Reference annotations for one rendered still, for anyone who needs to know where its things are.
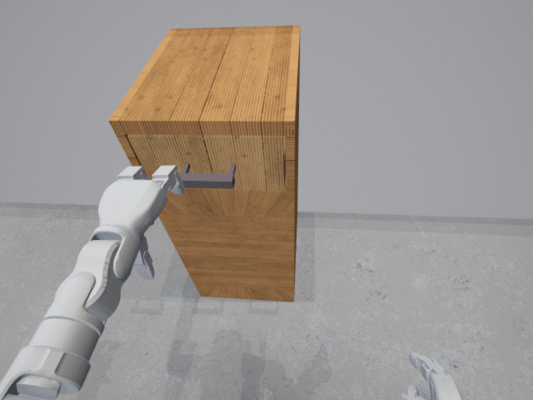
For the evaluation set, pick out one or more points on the left robot hand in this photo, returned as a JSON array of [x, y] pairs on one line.
[[134, 202]]

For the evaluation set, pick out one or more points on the cabinet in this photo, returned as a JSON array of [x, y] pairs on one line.
[[234, 243]]

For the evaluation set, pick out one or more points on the drawer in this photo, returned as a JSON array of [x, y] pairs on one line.
[[260, 160]]

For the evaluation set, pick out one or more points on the right robot hand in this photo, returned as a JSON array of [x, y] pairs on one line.
[[442, 387]]

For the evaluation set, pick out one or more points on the handle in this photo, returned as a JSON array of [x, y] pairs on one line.
[[208, 180]]

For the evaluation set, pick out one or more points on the left robot forearm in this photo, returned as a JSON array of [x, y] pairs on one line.
[[57, 358]]

